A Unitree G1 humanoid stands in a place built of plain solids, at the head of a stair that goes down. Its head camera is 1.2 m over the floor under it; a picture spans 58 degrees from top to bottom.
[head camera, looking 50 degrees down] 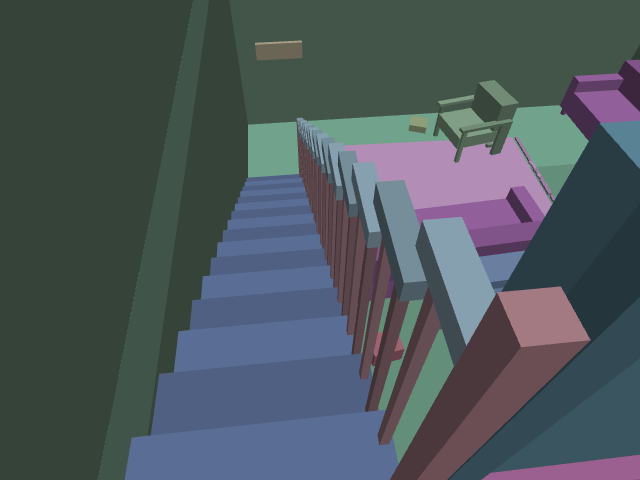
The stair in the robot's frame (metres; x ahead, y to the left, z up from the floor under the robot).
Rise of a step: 0.17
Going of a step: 0.27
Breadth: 0.78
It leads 6 degrees to the left of straight ahead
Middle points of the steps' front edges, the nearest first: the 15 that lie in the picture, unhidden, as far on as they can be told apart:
0.42 0.18 -0.17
0.69 0.21 -0.34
0.96 0.23 -0.51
1.22 0.26 -0.68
1.49 0.29 -0.85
1.76 0.32 -1.02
2.03 0.35 -1.19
2.29 0.38 -1.36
2.56 0.40 -1.53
2.83 0.43 -1.70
3.09 0.46 -1.87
3.36 0.49 -2.04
3.63 0.52 -2.21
3.89 0.55 -2.38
4.16 0.58 -2.55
